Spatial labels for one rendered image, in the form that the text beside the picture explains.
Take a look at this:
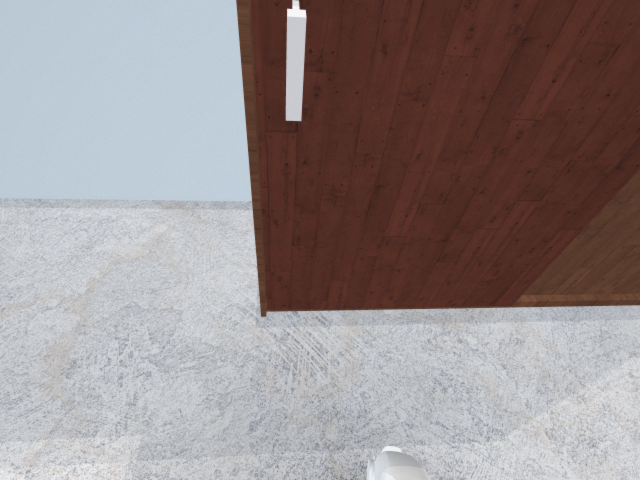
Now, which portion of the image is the handle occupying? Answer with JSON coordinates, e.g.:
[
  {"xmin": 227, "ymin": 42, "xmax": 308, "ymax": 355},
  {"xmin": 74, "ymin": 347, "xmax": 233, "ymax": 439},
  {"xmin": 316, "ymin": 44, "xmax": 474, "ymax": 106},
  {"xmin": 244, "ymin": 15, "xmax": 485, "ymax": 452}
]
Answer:
[{"xmin": 286, "ymin": 0, "xmax": 306, "ymax": 121}]

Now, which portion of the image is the robot right thigh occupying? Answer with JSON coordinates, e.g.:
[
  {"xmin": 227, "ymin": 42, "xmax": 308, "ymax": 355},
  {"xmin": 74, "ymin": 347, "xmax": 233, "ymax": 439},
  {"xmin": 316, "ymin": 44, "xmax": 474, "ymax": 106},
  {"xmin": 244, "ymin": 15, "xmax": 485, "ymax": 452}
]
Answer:
[{"xmin": 367, "ymin": 451, "xmax": 430, "ymax": 480}]

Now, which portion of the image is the wardrobe door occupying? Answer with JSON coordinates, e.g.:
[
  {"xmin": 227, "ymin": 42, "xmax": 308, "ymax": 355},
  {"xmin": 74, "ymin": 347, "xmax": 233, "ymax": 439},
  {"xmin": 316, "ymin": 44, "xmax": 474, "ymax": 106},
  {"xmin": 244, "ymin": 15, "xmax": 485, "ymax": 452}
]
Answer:
[
  {"xmin": 251, "ymin": 0, "xmax": 640, "ymax": 310},
  {"xmin": 523, "ymin": 170, "xmax": 640, "ymax": 295}
]

